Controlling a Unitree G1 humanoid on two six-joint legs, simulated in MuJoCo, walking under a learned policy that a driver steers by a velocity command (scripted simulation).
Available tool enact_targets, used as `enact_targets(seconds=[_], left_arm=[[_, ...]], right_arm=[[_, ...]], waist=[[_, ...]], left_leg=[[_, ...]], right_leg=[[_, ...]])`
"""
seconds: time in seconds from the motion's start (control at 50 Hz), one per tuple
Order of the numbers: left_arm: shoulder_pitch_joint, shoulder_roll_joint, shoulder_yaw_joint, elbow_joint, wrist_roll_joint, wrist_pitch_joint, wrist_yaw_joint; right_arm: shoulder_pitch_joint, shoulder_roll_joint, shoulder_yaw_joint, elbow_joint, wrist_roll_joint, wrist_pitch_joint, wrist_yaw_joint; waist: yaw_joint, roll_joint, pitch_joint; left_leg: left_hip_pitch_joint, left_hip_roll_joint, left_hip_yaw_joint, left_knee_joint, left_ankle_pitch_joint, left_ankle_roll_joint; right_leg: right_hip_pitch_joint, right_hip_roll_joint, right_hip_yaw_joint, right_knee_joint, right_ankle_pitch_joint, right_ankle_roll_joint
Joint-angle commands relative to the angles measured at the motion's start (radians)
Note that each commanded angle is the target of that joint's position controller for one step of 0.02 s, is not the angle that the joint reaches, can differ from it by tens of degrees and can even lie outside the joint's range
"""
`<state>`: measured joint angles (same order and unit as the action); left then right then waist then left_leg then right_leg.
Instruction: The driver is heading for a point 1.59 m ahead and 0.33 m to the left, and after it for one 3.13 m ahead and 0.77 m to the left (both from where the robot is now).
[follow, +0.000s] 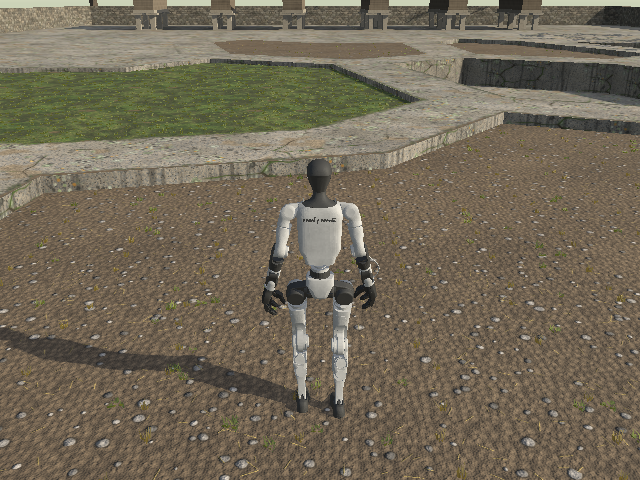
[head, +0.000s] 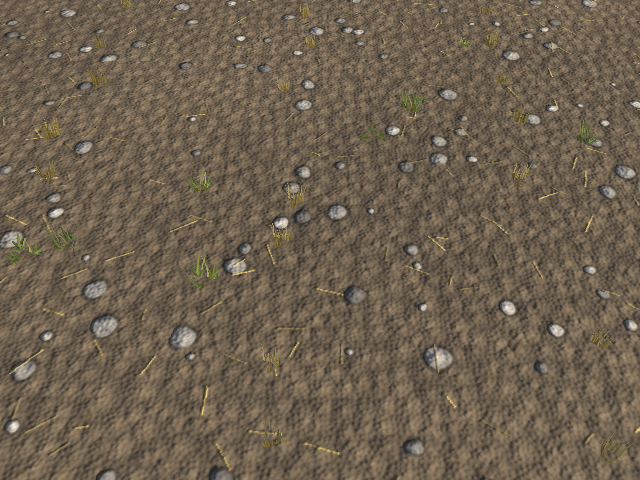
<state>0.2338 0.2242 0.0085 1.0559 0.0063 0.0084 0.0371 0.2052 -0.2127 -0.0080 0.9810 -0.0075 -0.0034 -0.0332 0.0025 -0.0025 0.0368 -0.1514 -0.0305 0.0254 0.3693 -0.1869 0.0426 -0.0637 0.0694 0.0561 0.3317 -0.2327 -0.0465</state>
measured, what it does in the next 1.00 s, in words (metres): lifts its left foot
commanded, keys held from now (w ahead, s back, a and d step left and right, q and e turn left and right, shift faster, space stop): no key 0.58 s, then w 0.42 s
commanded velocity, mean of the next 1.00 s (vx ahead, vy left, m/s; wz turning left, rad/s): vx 0.12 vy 0.00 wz -0.01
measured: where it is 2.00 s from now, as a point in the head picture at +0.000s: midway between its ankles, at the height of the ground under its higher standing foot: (334, 436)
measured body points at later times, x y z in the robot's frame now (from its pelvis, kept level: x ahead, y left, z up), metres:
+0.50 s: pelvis +0.00 +0.01 +0.00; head +0.00 +0.01 +0.45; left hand -0.02 +0.23 -0.16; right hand +0.00 -0.23 -0.16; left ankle +0.01 +0.09 -0.75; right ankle -0.03 -0.10 -0.75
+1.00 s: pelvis +0.07 -0.02 +0.00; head +0.07 -0.03 +0.45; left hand +0.00 +0.21 -0.15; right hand +0.10 -0.26 -0.16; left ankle +0.06 +0.09 -0.69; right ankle +0.00 -0.10 -0.75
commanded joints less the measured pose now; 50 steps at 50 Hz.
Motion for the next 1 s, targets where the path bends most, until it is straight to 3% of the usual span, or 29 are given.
enact_targets(seconds=[0.02,0.28,0.58,0.6,0.66,0.7,0.72,0.76,0.78,0.82,0.86,0.88,0.9,0.92,0.94,0.96,1.0], left_arm=[[0.036,0.079,0.009,0.008,0.0,-0.006,0.005],[0.068,0.056,-0.012,0.088,0.001,-0.009,0.01],[0.115,0.014,-0.026,0.121,0.001,-0.014,0.013],[0.127,0.008,-0.027,0.124,0.003,-0.014,0.013],[0.141,0.029,-0.013,0.108,0.012,-0.009,0.008],[0.124,0.013,-0.012,0.082,0.022,-0.012,0.0],[0.11,-0.007,-0.015,0.067,0.025,-0.019,-0.005],[0.09,-0.027,-0.018,0.041,0.03,-0.039,-0.016],[0.081,-0.01,-0.013,0.03,0.03,-0.048,-0.02],[0.117,-0.012,-0.009,0.027,0.026,-0.063,-0.03],[0.251,-0.037,-0.007,0.07,0.015,-0.071,-0.029],[0.341,-0.001,0.004,0.094,0.019,-0.076,-0.019],[0.447,0.096,0.032,0.113,0.016,-0.08,-0.009],[0.459,0.129,0.048,0.124,0.018,-0.072,-0.008],[0.398,0.087,0.041,0.102,0.02,-0.074,-0.009],[0.353,0.068,0.037,0.083,0.017,-0.081,-0.011],[0.302,0.049,0.031,0.059,0.012,-0.098,-0.011]], right_arm=[[0.028,-0.106,-0.019,-0.001,-0.001,-0.007,-0.003],[0.066,-0.076,0.001,0.097,-0.001,-0.002,-0.004],[0.115,-0.039,0.01,0.151,-0.001,-0.001,-0.007],[0.123,-0.036,0.011,0.155,-0.002,-0.001,-0.006],[0.131,-0.078,-0.011,0.145,-0.005,0.012,-0.002],[0.166,-0.075,-0.019,0.141,-0.008,0.014,0.004],[0.196,-0.075,-0.023,0.144,-0.008,0.011,0.006],[0.248,-0.104,-0.04,0.155,-0.012,0.004,0.007],[0.243,-0.113,-0.047,0.15,-0.011,0.0,0.009],[0.175,-0.117,-0.053,0.124,-0.005,-0.008,0.014],[0.062,-0.102,-0.055,0.082,0.005,-0.012,0.019],[0.002,-0.072,-0.049,0.048,0.005,-0.021,0.023],[-0.044,-0.004,-0.031,0.006,0.011,-0.036,0.032],[-0.073,-0.057,-0.039,-0.018,-0.028,-0.045,0.036],[-0.071,-0.071,-0.044,-0.013,-0.038,-0.052,0.043],[-0.041,-0.052,-0.042,0.001,-0.032,-0.059,0.052],[-0.031,-0.055,-0.047,0.004,-0.029,-0.063,0.068]], waist=[[-0.003,0.005,-0.006],[-0.004,0.007,0.023],[-0.008,0.002,0.039],[-0.007,0.005,0.019],[-0.007,0.027,0.06],[-0.024,0.04,0.133],[-0.034,0.058,0.138],[-0.045,0.118,0.094],[-0.041,0.111,0.083],[0.005,0.092,0.084],[0.083,0.068,0.111],[0.119,-0.026,0.114],[0.149,-0.24,0.092],[0.137,-0.207,0.159],[0.095,-0.093,0.176],[0.06,-0.058,0.165],[0.022,-0.052,0.131]], left_leg=[[0.053,0.144,-0.139,-0.051,0.204,0.029],[0.027,0.125,-0.142,-0.072,0.106,0.024],[0.004,0.115,-0.144,-0.07,0.063,0.024],[0.011,0.108,-0.145,-0.079,-0.018,0.025],[-0.055,0.084,-0.17,-0.062,-0.414,0.068],[-0.086,0.128,-0.257,-0.079,-0.576,0.115],[-0.06,0.168,-0.324,-0.102,-0.601,0.142],[0.004,0.274,-0.475,-0.197,-0.614,0.201],[-0.017,0.301,-0.501,-0.226,-0.599,0.214],[-0.124,0.282,-0.447,-0.225,-0.557,0.195],[-0.326,0.178,-0.298,-0.129,-0.512,0.137],[-0.471,0.101,-0.195,0.034,-0.441,0.098],[-0.618,-0.034,-0.006,0.33,-0.334,0.046],[-0.7,0.004,0.021,0.484,-0.318,0.042],[-0.704,0.045,-0.016,0.568,-0.255,0.042],[-0.685,0.063,-0.026,0.602,-0.198,0.036],[-0.647,0.086,-0.015,0.616,-0.107,0.016]], right_leg=[[-0.064,-0.124,0.096,-0.049,0.157,-0.012],[-0.087,-0.134,0.092,-0.051,0.114,-0.014],[-0.114,-0.134,0.085,-0.04,0.089,-0.014],[-0.109,-0.126,0.081,-0.045,0.022,-0.017],[-0.191,-0.072,0.058,0.027,-0.317,-0.054],[-0.305,-0.064,0.07,0.088,-0.42,-0.075],[-0.345,-0.058,0.055,0.135,-0.383,-0.074],[-0.362,-0.035,-0.039,0.261,-0.216,-0.057],[-0.338,-0.049,-0.058,0.296,-0.185,-0.051],[-0.226,-0.061,-0.064,0.259,-0.189,-0.055],[0.023,-0.033,-0.066,0.079,-0.157,-0.074],[0.163,-0.11,0.069,-0.028,-0.22,-0.096],[0.253,-0.315,0.412,-0.211,-0.471,-0.159],[0.21,-0.428,0.537,-0.243,-0.474,-0.211],[0.17,-0.409,0.49,-0.231,-0.413,-0.211],[0.153,-0.372,0.417,-0.235,-0.314,-0.191],[0.144,-0.315,0.283,-0.246,-0.111,-0.16]])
